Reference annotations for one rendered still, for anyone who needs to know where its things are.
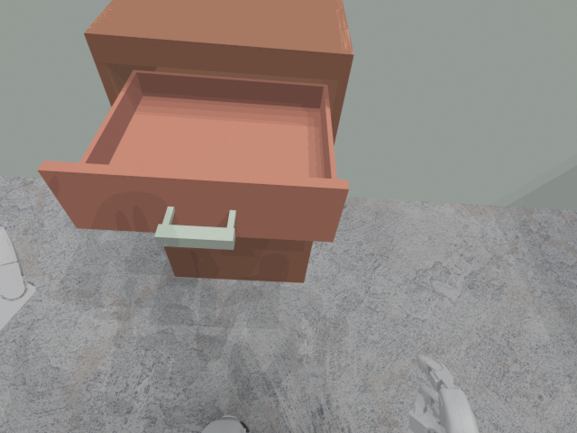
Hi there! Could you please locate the cabinet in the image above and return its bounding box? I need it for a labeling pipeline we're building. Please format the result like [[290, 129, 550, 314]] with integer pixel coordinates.
[[84, 0, 354, 283]]

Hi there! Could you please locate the left robot hand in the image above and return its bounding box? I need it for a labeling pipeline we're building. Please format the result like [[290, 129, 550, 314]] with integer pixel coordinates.
[[0, 226, 36, 330]]

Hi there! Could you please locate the robot left shin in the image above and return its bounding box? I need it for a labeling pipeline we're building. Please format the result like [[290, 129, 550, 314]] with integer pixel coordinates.
[[221, 416, 243, 427]]

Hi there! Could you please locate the drawer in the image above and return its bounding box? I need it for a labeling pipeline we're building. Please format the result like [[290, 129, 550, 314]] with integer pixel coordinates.
[[38, 70, 349, 242]]

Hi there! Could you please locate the right robot hand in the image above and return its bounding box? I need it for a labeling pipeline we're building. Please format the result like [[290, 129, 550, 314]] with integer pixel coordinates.
[[409, 354, 479, 433]]

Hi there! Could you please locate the handle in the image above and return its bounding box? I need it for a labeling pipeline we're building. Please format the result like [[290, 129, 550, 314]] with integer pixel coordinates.
[[154, 207, 236, 250]]

